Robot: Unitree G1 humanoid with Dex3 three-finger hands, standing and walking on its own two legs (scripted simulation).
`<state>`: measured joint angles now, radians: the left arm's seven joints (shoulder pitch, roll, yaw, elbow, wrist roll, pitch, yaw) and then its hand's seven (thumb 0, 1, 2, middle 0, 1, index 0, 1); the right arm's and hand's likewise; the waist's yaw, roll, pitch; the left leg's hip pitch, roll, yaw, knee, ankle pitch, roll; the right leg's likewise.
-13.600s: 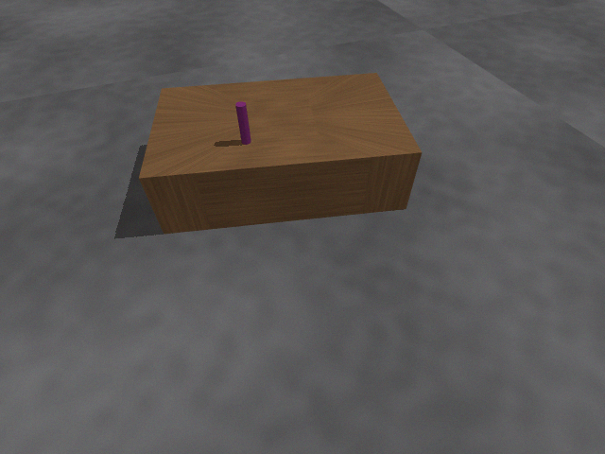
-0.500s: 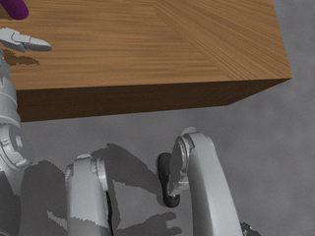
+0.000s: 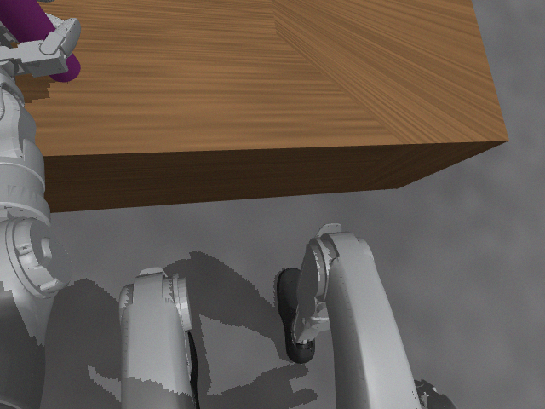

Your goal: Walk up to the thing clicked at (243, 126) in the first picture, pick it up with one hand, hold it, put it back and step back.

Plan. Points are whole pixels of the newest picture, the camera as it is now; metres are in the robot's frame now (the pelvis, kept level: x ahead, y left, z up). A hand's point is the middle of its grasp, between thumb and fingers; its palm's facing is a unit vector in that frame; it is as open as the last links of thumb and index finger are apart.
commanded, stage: settle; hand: left
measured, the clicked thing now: (24, 17) +0.59 +0.20 +0.02
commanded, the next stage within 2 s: lift in 1.56 s
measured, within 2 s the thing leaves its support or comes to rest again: leaves its support in 0.24 s
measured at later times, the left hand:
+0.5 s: hand out of the picture +0.59 +0.20 +0.06, palm faces +0.13 -0.99 -0.03, open 5.3 cm
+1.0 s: hand out of the picture +0.60 +0.19 +0.11, palm faces +0.12 -0.99 -0.02, open 5.3 cm
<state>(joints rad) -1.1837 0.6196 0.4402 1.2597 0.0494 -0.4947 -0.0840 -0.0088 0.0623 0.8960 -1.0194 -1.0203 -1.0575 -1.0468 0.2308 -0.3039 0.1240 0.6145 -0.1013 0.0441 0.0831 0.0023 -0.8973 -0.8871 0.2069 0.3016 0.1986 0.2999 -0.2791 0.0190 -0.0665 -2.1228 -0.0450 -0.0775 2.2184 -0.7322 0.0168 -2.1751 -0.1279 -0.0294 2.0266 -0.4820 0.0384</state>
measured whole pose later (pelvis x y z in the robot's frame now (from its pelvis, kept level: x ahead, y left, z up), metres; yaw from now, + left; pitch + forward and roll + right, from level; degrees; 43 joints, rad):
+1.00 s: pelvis +0.02 +0.00 +0.09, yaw +1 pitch +37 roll -4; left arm -1.14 0.56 0.40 1.14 0.00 -0.36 -0.09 0.01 0.10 1.21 -1.01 -1.20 -1.04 -1.22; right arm 0.27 -0.28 0.08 0.61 -0.05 0.02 0.03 0.00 -0.88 -0.89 0.21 0.30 0.20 0.30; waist -0.23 0.03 -0.13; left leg -1.87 -0.02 -0.05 1.94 -0.72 0.01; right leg -1.94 -0.11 -0.03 1.79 -0.49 0.03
